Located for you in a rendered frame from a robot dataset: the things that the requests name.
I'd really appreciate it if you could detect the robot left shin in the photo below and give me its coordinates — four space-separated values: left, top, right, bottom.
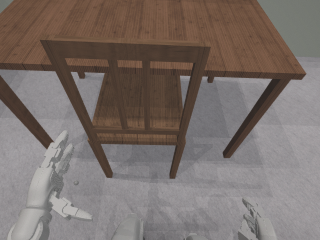
127 213 138 218

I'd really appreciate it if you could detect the right robot hand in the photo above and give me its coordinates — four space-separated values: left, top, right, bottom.
238 197 278 240

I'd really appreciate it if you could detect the robot left thigh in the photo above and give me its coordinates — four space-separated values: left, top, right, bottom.
111 217 144 240

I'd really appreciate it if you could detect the table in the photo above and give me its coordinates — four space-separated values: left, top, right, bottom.
0 0 306 158

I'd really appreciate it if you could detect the left robot hand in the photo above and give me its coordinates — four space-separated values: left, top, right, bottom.
26 130 93 222

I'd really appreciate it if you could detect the robot left forearm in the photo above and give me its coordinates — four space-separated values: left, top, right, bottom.
6 207 52 240

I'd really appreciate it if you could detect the chair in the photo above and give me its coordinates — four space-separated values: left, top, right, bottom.
40 34 211 179

